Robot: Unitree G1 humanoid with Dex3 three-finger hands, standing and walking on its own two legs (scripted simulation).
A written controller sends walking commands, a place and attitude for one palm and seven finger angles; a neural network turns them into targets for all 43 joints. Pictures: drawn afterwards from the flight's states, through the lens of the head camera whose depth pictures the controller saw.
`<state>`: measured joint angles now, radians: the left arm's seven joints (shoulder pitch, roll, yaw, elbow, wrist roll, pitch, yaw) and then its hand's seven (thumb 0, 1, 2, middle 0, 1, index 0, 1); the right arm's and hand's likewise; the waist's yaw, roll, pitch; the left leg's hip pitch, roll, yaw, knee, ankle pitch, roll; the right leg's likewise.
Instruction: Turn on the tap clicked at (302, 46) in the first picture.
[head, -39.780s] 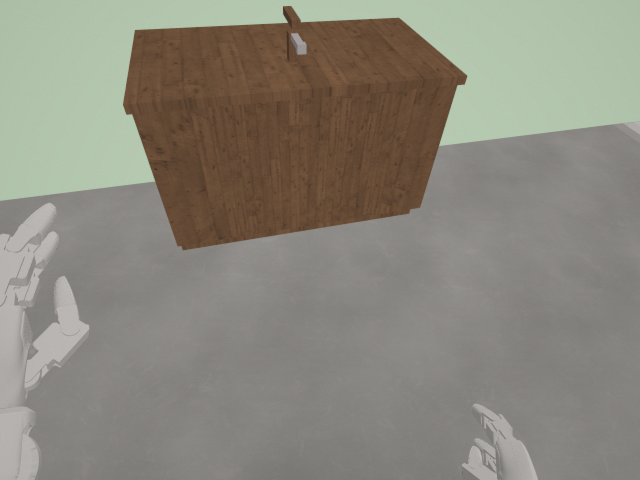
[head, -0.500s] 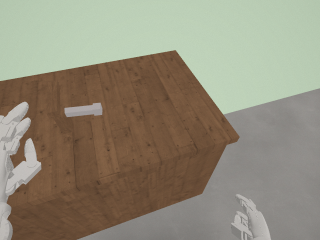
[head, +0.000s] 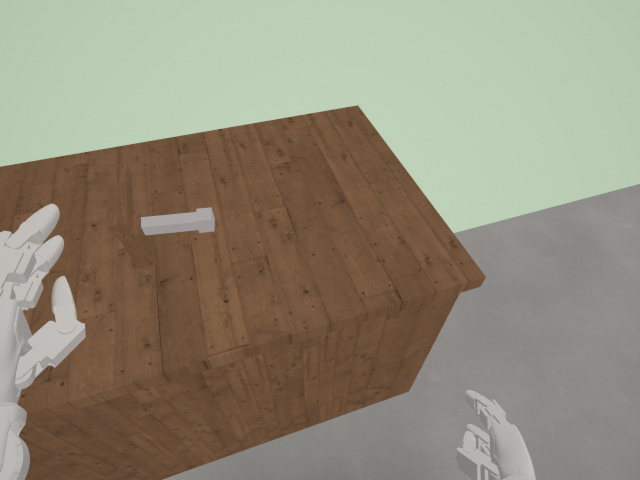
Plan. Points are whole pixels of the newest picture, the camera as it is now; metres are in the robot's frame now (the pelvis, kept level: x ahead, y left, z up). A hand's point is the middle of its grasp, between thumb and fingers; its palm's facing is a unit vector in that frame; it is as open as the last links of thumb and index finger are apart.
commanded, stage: shuffle to correct the standing spot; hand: left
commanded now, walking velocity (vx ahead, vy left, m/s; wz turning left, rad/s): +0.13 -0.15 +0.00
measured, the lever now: (205, 220) +0.48 +0.22 +0.02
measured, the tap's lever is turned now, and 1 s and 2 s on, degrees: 80 80 80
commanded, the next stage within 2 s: come to a stop and stand still in 0.72 s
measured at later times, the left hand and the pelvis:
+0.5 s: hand (92, 331) +0.21 +0.22 +0.16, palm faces +0.32 -0.87 -0.38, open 7.4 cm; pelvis +0.00 -0.01 +0.00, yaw +0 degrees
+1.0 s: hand (31, 290) +0.24 +0.28 +0.18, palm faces +0.47 -0.80 -0.38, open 7.4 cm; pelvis -0.01 +0.00 +0.00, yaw -2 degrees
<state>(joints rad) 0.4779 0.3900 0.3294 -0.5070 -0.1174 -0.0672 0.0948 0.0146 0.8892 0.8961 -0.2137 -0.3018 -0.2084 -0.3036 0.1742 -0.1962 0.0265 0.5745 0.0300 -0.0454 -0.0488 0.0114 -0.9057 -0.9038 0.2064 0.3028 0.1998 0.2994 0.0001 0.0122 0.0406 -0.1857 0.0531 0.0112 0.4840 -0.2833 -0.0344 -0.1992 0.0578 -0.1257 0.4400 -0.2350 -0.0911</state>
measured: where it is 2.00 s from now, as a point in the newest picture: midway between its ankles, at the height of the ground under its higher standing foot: outside the picture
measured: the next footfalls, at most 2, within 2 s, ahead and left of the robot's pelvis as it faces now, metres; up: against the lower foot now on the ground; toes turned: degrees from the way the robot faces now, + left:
none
